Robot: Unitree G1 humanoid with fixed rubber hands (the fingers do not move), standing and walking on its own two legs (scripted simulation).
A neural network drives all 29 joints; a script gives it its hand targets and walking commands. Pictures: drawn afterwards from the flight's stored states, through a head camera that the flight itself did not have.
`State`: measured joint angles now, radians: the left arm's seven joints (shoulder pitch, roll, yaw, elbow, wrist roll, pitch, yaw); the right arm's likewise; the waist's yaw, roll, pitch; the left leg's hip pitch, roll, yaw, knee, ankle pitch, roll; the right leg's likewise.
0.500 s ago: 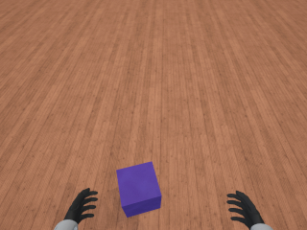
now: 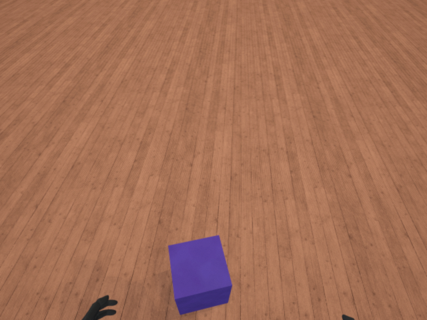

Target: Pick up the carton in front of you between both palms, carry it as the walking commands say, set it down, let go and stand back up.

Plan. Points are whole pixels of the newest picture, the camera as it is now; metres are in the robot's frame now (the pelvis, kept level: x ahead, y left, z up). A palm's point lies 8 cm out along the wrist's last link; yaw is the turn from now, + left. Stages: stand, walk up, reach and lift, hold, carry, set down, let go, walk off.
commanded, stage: stand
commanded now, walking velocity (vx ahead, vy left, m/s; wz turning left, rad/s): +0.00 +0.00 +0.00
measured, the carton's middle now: (199, 275) +0.41 +0.07 -0.64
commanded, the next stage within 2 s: none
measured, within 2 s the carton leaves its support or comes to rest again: neither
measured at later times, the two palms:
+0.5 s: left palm out of the picture +0.07 +0.27 -0.12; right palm out of the picture +0.11 -0.24 -0.12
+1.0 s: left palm out of the picture -0.02 +0.26 -0.13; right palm out of the picture +0.04 -0.24 -0.12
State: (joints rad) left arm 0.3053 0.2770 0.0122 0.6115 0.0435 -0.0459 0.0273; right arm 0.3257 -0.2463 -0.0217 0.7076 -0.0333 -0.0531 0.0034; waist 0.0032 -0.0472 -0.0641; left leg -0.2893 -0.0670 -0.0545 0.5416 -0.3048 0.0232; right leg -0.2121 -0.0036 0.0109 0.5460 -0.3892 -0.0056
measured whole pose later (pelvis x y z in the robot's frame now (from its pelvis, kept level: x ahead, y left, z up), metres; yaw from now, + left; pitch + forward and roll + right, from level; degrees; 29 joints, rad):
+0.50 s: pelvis +0.02 +0.01 -0.01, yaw +2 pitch +4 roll +0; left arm 0.36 0.27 -0.01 0.73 0.02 0.00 0.06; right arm 0.32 -0.23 0.00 0.78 -0.02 -0.02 -0.03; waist 0.02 -0.02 -0.08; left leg -0.31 -0.08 -0.07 0.64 -0.39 0.05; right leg -0.19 -0.02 -0.02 0.58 -0.45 0.01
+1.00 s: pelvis +0.01 +0.01 +0.00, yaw +3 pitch +0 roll +0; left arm 0.40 0.24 -0.01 0.93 0.02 0.01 0.05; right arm 0.35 -0.22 0.01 0.92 -0.01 0.00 -0.03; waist 0.01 -0.02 -0.01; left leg -0.24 -0.08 -0.10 0.56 -0.32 0.04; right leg -0.11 -0.02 -0.05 0.49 -0.39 0.01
